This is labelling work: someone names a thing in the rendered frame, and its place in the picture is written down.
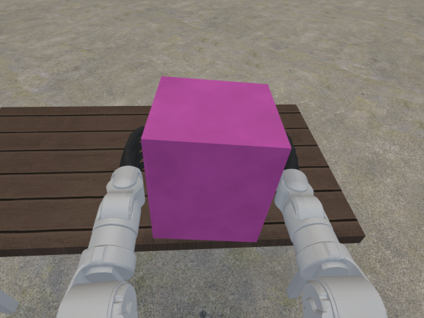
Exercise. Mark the right robot forearm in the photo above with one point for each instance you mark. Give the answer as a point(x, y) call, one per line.
point(318, 250)

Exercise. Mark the left robot forearm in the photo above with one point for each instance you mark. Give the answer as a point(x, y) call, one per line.
point(110, 255)

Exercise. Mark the robot right upper arm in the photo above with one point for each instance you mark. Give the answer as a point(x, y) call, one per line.
point(341, 297)

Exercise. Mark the right robot hand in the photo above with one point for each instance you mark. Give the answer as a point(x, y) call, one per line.
point(292, 162)

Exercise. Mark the carton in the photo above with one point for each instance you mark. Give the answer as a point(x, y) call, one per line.
point(214, 152)

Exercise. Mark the table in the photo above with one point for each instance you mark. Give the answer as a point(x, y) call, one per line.
point(55, 164)

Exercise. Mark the left robot hand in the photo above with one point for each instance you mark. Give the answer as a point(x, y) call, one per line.
point(131, 155)

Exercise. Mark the robot left upper arm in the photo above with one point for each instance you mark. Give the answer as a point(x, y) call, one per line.
point(112, 299)

